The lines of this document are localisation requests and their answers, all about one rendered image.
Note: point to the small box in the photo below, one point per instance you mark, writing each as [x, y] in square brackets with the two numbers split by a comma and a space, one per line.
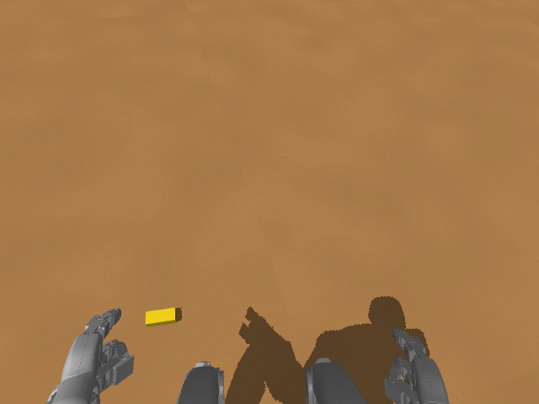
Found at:
[161, 317]

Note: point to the left robot hand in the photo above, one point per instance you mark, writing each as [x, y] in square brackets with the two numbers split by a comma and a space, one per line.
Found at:
[88, 356]

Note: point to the left robot arm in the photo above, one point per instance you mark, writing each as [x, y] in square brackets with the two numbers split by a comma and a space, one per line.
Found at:
[81, 389]

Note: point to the right robot hand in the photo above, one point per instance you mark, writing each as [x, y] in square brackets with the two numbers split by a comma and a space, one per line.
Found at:
[424, 384]

